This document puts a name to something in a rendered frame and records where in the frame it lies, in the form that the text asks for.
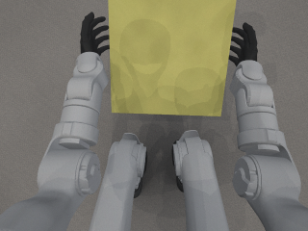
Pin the robot left forearm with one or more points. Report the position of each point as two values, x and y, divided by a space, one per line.
82 105

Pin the carton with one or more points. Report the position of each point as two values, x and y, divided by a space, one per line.
169 57

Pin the robot left hand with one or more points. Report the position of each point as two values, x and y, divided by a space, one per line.
88 41

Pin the right robot shin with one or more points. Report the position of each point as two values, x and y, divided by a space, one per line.
205 144

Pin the robot right forearm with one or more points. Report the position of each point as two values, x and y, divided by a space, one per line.
257 119

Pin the left robot upper arm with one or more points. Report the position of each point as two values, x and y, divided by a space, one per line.
65 178

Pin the robot right hand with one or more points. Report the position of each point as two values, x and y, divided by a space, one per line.
248 50

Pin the left robot foot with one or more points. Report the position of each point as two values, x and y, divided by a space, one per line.
137 191

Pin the right robot upper arm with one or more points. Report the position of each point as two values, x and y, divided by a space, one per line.
271 186

